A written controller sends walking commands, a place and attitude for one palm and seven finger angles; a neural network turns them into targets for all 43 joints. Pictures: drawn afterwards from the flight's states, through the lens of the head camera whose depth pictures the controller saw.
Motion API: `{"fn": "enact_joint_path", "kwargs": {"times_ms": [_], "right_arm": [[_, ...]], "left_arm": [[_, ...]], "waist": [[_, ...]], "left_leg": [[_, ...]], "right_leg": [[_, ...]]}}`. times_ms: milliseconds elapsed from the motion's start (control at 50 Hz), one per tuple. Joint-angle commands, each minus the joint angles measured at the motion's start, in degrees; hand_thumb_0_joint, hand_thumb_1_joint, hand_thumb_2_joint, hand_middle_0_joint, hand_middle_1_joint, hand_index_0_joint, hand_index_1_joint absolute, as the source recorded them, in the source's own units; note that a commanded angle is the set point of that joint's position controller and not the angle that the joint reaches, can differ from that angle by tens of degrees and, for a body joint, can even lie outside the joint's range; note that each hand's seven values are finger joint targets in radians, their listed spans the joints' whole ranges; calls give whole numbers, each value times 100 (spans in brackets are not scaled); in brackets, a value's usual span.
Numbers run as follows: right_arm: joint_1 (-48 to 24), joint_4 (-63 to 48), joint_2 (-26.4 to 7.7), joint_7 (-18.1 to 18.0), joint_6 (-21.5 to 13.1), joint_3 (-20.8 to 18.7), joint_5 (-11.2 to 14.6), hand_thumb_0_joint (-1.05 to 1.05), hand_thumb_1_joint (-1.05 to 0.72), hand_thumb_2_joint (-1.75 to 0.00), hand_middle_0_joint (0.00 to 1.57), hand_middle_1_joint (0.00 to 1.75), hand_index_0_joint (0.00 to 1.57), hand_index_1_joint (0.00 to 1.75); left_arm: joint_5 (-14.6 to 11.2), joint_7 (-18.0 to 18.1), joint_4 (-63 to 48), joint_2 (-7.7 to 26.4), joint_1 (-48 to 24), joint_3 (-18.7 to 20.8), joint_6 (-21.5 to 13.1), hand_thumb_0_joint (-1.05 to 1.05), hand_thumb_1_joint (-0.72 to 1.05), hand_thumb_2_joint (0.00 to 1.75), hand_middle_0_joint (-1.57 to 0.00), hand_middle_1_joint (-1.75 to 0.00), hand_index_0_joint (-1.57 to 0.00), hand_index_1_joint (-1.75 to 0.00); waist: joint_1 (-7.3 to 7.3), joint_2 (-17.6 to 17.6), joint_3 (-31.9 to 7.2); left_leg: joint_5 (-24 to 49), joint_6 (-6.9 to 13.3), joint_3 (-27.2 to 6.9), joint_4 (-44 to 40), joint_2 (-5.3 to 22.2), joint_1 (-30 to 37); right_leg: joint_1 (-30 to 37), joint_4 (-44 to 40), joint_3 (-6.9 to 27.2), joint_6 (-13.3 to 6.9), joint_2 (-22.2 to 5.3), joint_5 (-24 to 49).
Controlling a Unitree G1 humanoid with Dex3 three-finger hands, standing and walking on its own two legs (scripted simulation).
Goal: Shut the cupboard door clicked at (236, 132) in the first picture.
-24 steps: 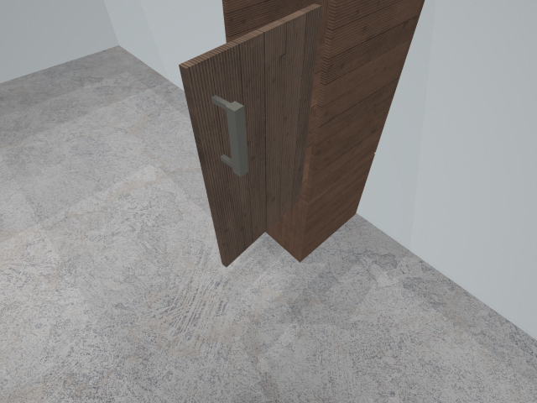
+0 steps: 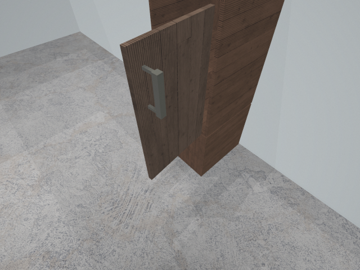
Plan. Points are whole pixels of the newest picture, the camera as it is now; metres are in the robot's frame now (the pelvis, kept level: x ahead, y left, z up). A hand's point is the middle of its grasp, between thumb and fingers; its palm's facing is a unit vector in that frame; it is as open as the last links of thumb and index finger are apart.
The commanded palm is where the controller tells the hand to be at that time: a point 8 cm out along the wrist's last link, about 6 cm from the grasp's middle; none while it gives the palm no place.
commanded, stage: look at it before walking up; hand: left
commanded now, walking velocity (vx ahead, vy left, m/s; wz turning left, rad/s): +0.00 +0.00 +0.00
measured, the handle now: (154, 92) +0.53 +0.11 +0.10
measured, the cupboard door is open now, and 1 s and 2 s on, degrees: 96 96 96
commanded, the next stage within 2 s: walk around to get in front in 0.36 s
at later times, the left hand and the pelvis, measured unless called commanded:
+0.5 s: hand out of the picture +0.02 +0.19 -0.17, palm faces +0.03 -0.97 -0.23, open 7.4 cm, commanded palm none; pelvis +0.00 +0.00 +0.00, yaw +0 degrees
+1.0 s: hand out of the picture +0.09 +0.18 -0.18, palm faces -0.12 -0.95 -0.28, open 7.4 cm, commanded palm none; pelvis -0.02 -0.01 -0.02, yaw -11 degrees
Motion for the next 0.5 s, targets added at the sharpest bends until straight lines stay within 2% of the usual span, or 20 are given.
{"fn": "enact_joint_path", "kwargs": {"times_ms": [0, 120, 180, 400, 460, 480], "right_arm": [[229, -197, -684, -31, -52, -116, -1, 0, -90, -90, 20, 30, 20, 30], [199, -181, -699, -26, -54, -125, -12, 0, -90, -90, 20, 30, 20, 30], [182, -183, -693, -31, -57, -114, -10, 0, -90, -90, 20, 30, 20, 30], [140, -194, -793, -18, -47, -126, -7, 0, -90, -90, 20, 30, 20, 30], [119, -167, -769, -20, -52, -113, -16, 0, -90, -90, 20, 30, 20, 30], [213, -162, -591, -35, -29, -89, -23, 0, -90, -90, 20, 30, 20, 30]], "left_arm": [[6, 45, -199, 781, 296, 132, -69, 0, 90, 90, -20, -30, -20, -30], [4, 46, -209, 822, 261, 134, -75, 0, 90, 90, -20, -30, -20, -30], [-1, 44, -207, 828, 257, 135, -73, 0, 90, 90, -20, -30, -20, -30], [7, 39, -206, 881, 219, 130, -82, 0, 90, 90, -20, -30, -20, -30], [4, 28, -204, 889, 187, 124, -63, 0, 90, 90, -20, -30, -20, -30], [2, 34, -200, 731, 251, 109, -23, 0, 90, 90, -20, -30, -20, -30]], "waist": [[24, -140, 60], [9, -173, 23], [23, -32, 22], [18, -142, 82], [17, -2, 118], [-1, -55, 87]], "left_leg": [[915, 306, -180, -260, 354, -90], [945, 297, -184, -264, 349, -80], [1011, 296, -183, -268, 355, -61], [828, 295, -174, -310, 366, -50], [834, 284, -158, -331, 382, -31], [880, 260, -88, -234, 407, -5]], "right_leg": [[-113, -534, 602, -62, -690, 721], [-68, -528, 622, -68, -706, 810], [-47, -507, 619, -70, -715, 942], [-134, -625, 646, -66, -697, 617], [-192, -606, 736, -76, -685, 647], [-234, -530, 758, -62, -686, 838]]}}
